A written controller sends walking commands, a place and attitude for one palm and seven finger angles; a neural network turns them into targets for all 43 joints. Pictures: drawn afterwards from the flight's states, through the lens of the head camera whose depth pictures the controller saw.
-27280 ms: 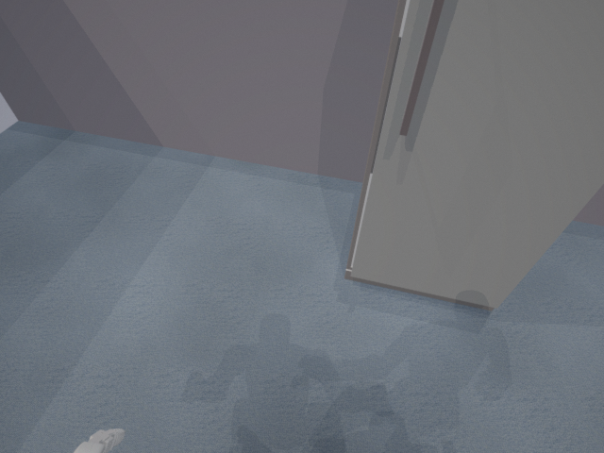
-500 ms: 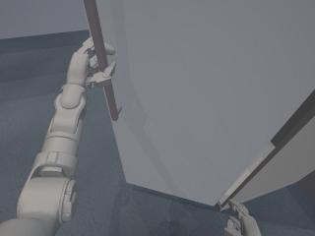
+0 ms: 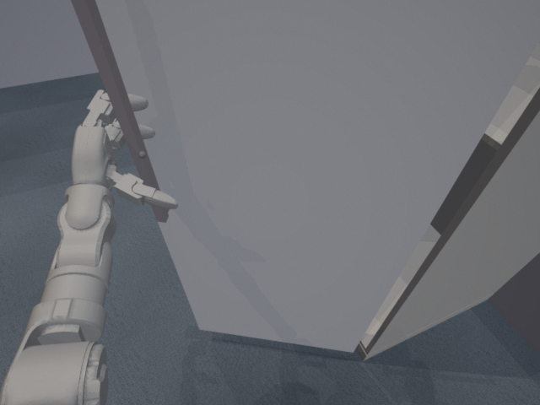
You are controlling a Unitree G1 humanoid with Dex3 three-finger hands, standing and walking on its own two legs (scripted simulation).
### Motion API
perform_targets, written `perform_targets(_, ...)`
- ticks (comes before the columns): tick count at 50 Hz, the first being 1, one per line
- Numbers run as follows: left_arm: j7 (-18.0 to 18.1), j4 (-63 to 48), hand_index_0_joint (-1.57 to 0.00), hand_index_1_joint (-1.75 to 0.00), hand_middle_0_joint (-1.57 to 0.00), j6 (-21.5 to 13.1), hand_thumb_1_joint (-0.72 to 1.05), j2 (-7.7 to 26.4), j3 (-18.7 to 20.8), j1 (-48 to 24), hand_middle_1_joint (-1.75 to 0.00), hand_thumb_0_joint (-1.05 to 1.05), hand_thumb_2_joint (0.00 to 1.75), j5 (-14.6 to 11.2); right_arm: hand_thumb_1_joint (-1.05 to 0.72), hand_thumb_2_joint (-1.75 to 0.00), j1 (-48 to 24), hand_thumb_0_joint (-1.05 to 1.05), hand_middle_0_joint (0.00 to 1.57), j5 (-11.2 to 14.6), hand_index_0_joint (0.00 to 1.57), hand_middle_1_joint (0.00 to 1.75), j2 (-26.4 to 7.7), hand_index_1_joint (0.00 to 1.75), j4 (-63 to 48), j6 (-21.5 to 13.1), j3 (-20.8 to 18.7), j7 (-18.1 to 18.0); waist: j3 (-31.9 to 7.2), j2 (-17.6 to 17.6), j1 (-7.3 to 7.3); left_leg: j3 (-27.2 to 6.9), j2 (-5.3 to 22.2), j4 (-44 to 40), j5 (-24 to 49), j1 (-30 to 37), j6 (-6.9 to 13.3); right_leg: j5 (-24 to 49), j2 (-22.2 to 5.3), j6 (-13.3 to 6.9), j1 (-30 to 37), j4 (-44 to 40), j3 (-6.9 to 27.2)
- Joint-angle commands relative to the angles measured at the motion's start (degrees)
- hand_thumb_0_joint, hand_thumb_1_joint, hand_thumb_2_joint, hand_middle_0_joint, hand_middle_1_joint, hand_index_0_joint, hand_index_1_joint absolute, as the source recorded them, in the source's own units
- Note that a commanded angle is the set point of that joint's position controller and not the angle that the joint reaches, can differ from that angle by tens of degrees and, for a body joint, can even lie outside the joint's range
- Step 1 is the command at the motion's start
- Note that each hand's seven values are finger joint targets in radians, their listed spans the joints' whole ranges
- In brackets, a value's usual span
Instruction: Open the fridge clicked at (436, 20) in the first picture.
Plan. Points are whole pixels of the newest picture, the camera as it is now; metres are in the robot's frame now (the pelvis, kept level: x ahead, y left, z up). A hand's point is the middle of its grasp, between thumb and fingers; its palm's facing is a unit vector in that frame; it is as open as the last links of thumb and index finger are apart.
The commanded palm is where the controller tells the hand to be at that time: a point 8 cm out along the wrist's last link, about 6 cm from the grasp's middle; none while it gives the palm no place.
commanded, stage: slip the hand off the handle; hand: left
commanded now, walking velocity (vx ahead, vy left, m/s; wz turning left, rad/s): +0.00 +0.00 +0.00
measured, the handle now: (128, 101) +0.45 +0.21 +0.24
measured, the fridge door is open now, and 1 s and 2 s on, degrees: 59 58 58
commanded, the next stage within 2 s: draw the hand back to the body in 1.42 s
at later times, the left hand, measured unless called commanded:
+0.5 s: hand (94, 162) +0.39 +0.26 +0.18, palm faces +0.18 -0.97 -0.16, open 14.7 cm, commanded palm +0.36 +0.30 +0.18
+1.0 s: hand (79, 199) +0.33 +0.26 +0.17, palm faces +0.21 -0.97 -0.16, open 14.7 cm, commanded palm +0.29 +0.30 +0.18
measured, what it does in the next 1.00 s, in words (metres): stands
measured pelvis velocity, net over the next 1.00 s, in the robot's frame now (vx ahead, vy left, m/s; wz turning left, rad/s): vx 0.03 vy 0.01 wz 0.02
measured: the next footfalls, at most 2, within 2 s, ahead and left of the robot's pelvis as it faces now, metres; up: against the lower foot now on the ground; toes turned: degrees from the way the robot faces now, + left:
none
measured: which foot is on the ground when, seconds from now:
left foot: down 0.00-1.00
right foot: down 0.00-1.00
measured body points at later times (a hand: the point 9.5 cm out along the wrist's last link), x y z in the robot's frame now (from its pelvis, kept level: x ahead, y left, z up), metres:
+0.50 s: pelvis +0.05 +0.02 +0.00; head +0.05 +0.02 +0.45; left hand +0.37 +0.31 +0.19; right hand +0.22 -0.22 -0.08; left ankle +0.05 +0.15 -0.73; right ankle +0.04 -0.13 -0.73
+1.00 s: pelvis +0.03 +0.01 +0.00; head +0.02 +0.00 +0.45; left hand +0.31 +0.31 +0.18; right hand +0.20 -0.22 -0.09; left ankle +0.05 +0.15 -0.73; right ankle +0.04 -0.13 -0.73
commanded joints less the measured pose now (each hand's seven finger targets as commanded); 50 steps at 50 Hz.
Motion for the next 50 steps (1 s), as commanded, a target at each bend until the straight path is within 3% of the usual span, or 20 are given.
perform_targets(1, 1.1, -16.2, -0.25, -1.15, -0.25, -3.4, -0.55, 14.1, 5.5, -22.9, -1.15, 0.0, 0.2, -1.0, -0.9, -0.9, -7.0, 0.0, 0.2, -0.5, 0.2, 0.3, -8.0, 0.3, -9.2, -3.5, -2.3, -1.0, -12.5, -1.8, 1.69, 2.3, -2.8, -5.2, -3.9, 5.0, 3.4, -4.3, 0.1, -1.3, 2.6, -9.5, -0.5)
perform_targets(3, 0.9, -17.2, -0.25, -1.15, -0.25, -2.7, -0.55, 12.4, 4.3, -22.6, -1.15, 0.0, 0.2, -1.2, -0.9, -0.9, -7.0, 0.0, 0.2, -0.4, 0.2, 0.3, -7.5, 0.3, -9.5, -3.5, -2.1, -0.9, -12.6, -2.5, 1.39, 2.6, -2.8, -4.8, -2.7, 5.0, 3.4, -2.7, 0.1, -1.1, 2.6, -9.3, -0.5)
perform_targets(5, 0.6, -16.9, -0.25, -1.15, -0.25, -1.9, -0.55, 14.3, 7.8, -16.8, -1.15, 0.0, 0.2, -1.6, -0.9, -0.9, -7.0, 0.0, 0.2, -0.6, 0.2, 0.3, -7.7, 0.3, -9.8, -3.1, -2.3, -0.9, -13.4, -3.7, 2.52, 2.9, -2.9, -4.3, 0.3, 4.7, 3.3, 1.8, 0.1, -1.1, 4.2, -8.2, -0.7)
perform_targets(6, 0.6, -17.8, -0.25, -1.15, -0.25, -1.5, -0.55, 16.0, 9.8, -15.0, -1.15, 0.0, 0.2, -1.5, -0.9, -0.9, -7.2, 0.0, 0.2, -0.8, 0.2, 0.3, -7.8, 0.3, -9.9, -2.7, -2.3, -1.1, -14.5, -2.5, 3.47, 2.9, -3.0, -4.3, 2.6, 5.2, 3.3, 5.2, 0.1, -1.2, 5.9, -7.2, -1.0)
perform_targets(7, 0.1, -19.7, -0.25, -1.15, -0.25, -1.2, -0.55, 14.9, 9.4, -14.7, -1.15, 0.0, 0.2, -1.7, -0.9, -0.9, -7.1, 0.0, 0.2, -0.7, 0.2, 0.3, -7.3, 0.3, -10.5, -2.5, -2.2, -0.9, -17.1, -2.6, 3.43, 3.1, -3.1, -4.0, 5.0, 6.1, 3.3, 8.9, 0.0, -1.1, 7.2, -6.3, -1.2)
perform_targets(11, -1.4, -25.6, -0.25, -1.15, -0.25, 0.0, -0.55, 16.9, 11.9, -12.5, -1.15, 0.0, 0.2, -1.8, -0.9, -0.9, -7.5, 0.0, 0.2, -0.9, 0.2, 0.3, -7.0, 0.3, -11.5, -1.7, -2.3, -1.2, -18.8, 0.0, 4.01, 3.4, -3.1, -3.2, 11.0, 7.9, 3.2, 16.3, 0.3, -1.3, 9.1, -4.7, -1.7)
perform_targets(13, -2.9, -29.3, -0.25, -1.15, -0.25, 0.1, -0.55, 12.3, 7.5, -12.4, -1.15, 0.0, 0.2, -1.8, -0.9, -0.9, -7.6, 0.0, 0.2, -0.7, 0.2, 0.3, -6.4, 0.3, -12.1, -2.0, -2.3, -0.8, -19.7, 2.3, 2.96, 3.4, -3.0, -2.4, 14.4, 10.5, 3.1, 19.1, 0.7, -1.4, 7.5, -4.1, -2.5)
perform_targets(16, -4.8, -32.0, -0.25, -1.15, -0.25, 0.4, -0.55, 11.6, 6.5, -11.6, -1.15, 0.0, 0.2, -2.4, -0.9, -0.9, -7.5, 0.0, 0.2, -0.8, 0.2, 0.3, -6.7, 0.3, -12.1, -2.1, -2.3, -1.1, -18.3, 3.8, 2.13, 2.7, -2.8, -1.7, 16.5, 11.7, 2.9, 19.7, 1.0, -1.6, 6.0, -4.0, -3.0)
perform_targets(18, -6.3, -32.3, -0.25, -1.15, -0.25, 1.5, -0.55, 8.8, 3.7, -10.9, -1.15, 0.0, 0.2, -3.2, -0.9, -0.9, -7.1, 0.0, 0.2, -0.3, 0.2, 0.3, -6.5, 0.3, -12.0, -2.4, -2.3, -1.2, -17.2, 3.5, 1.5, 1.8, -2.5, -1.5, 17.0, 12.6, 2.5, 18.7, 1.2, -1.6, 4.1, -3.8, -3.6)
perform_targets(21, -7.4, -29.9, -0.25, -1.15, -0.25, 3.9, -0.55, 10.8, 5.5, -9.9, -1.15, 0.0, 0.2, -3.9, -0.9, -0.9, -7.0, 0.0, 0.2, -0.1, 0.2, 0.3, -7.1, 0.3, -11.4, -2.2, -2.2, -2.1, -14.5, 2.4, 1.45, 1.1, -2.3, -2.1, 14.1, 11.5, 2.4, 15.5, 1.1, -1.7, 2.9, -4.7, -3.7)
perform_targets(23, -7.9, -29.9, -0.25, -1.15, -0.25, 5.3, -0.55, 9.6, 4.1, -11.7, -1.15, 0.0, 0.2, -4.3, -0.9, -0.9, -7.4, 0.0, 0.2, 0.3, 0.2, 0.3, -6.7, 0.3, -11.6, -2.2, -1.8, -2.3, -13.7, 2.9, 1.18, 0.6, -2.5, -2.5, 12.7, 11.3, 2.1, 13.8, 1.0, -1.7, 2.0, -4.7, -4.1)
perform_targets(27, -7.1, -31.2, -0.25, -1.15, -0.25, 5.7, -0.55, 15.5, 10.9, -10.0, -1.15, 0.0, 0.2, -4.1, -0.9, -0.9, -7.4, 0.0, 0.2, -0.6, 0.2, 0.3, -6.9, 0.3, -12.0, -1.8, -1.6, -2.5, -18.7, 2.8, 3.19, 0.4, -2.7, -1.9, 16.9, 11.7, 2.0, 17.1, 0.8, -2.0, 5.1, -3.4, -4.1)
perform_targets(30, -7.0, -32.7, -0.25, -1.15, -0.25, 4.4, -0.55, 15.4, 11.9, -7.9, -1.15, 0.0, 0.2, -4.3, -0.9, -0.9, -7.8, 0.0, 0.2, -1.0, 0.2, 0.3, -6.3, 0.3, -12.8, -1.9, -1.3, -2.0, -19.9, 4.8, 4.03, 0.3, -2.7, -1.4, 18.3, 12.2, 1.6, 17.5, 1.0, -2.0, 5.3, -2.7, -4.2)
perform_targets(31, -6.9, -31.9, -0.25, -1.15, -0.25, 4.0, -0.55, 17.3, 13.9, -6.7, -1.15, 0.0, 0.2, -4.2, -0.9, -0.9, -7.3, 0.0, 0.2, -1.1, 0.2, 0.3, -6.7, 0.3, -12.6, -1.7, -1.4, -2.0, -19.8, 3.1, 4.3, 0.2, -2.5, -1.2, 19.2, 11.5, 1.6, 18.2, 1.1, -2.1, 6.1, -2.5, -4.2)
perform_targets(33, -7.7, -32.0, -0.25, -1.15, -0.25, 3.5, -0.55, 14.9, 11.6, -7.2, -1.15, 0.0, 0.2, -4.3, -0.9, -0.9, -7.3, 0.0, 0.2, -0.9, 0.2, 0.3, -6.4, 0.3, -12.8, -1.7, -1.4, -1.8, -18.8, 3.8, 3.41, 0.5, -2.5, -1.2, 18.3, 11.6, 1.7, 17.4, 1.2, -1.9, 4.7, -2.6, -4.2)
perform_targets(38, -10.2, -36.5, -0.25, -1.15, -0.25, 4.8, -0.55, 9.5, 7.8, 3.1, -1.15, 0.0, 0.2, -6.0, -0.9, -0.9, -8.2, 0.0, 0.2, -0.6, 0.2, 0.3, -6.1, 0.3, -14.8, -2.6, -1.5, -1.0, -18.2, 4.2, 4.81, 0.2, -2.2, -1.6, 19.1, 11.8, 1.5, 17.2, 1.2, -1.9, 5.3, -2.4, -4.7)
perform_targets(41, -9.9, -38.8, -0.25, -1.15, -0.25, 6.1, -0.55, 9.2, 7.9, 6.1, -1.15, 0.0, 0.2, -6.5, -0.9, -0.9, -9.2, 0.0, 0.2, -0.2, 0.2, 0.3, -6.3, 0.3, -15.0, -2.8, -1.4, -1.3, -14.0, 1.8, 4.82, 0.2, -2.1, -2.6, 14.2, 9.4, 1.7, 14.0, 1.2, -1.9, 4.9, -3.3, -4.9)
perform_targets(45, -7.7, -42.4, -0.25, -1.15, -0.25, 6.4, -0.55, 12.6, 12.5, 6.9, -1.15, 0.0, 0.2, -7.2, -0.9, -0.9, -10.6, 0.0, 0.2, -0.4, 0.2, 0.3, -6.2, 0.3, -14.9, -3.3, -1.0, -1.9, -12.1, 0.4, 5.25, 0.3, -2.7, -3.9, 7.7, 7.9, 2.0, 8.9, 1.2, -1.7, 4.4, -4.5, -4.7)
perform_targets(46, -7.0, -44.2, -0.25, -1.15, -0.25, 5.9, -0.55, 14.0, 13.7, 7.3, -1.15, 0.0, 0.2, -6.8, -0.9, -0.9, -10.9, 0.0, 0.2, -0.6, 0.2, 0.3, -6.3, 0.3, -14.7, -3.4, -1.0, -2.1, -12.0, 0.5, 5.53, 0.5, -2.6, -3.7, 7.3, 7.7, 2.2, 8.5, 1.1, -1.7, 4.8, -4.6, -4.4)
perform_targets(50, -6.4, -47.5, -0.25, -1.15, -0.25, 4.0, -0.55, 11.6, 11.1, 7.4, -1.15, 0.0, 0.2, -6.3, -0.9, -0.9, -12.0, 0.0, 0.2, -0.8, 0.2, 0.3, -5.4, 0.3, -14.6, -4.7, -0.4, -2.2, -12.1, 4.7, 4.83, 0.9, -3.1, -3.9, 4.6, 8.9, 2.2, 5.3, 1.0, -1.7, 3.7, -5.1, -4.1)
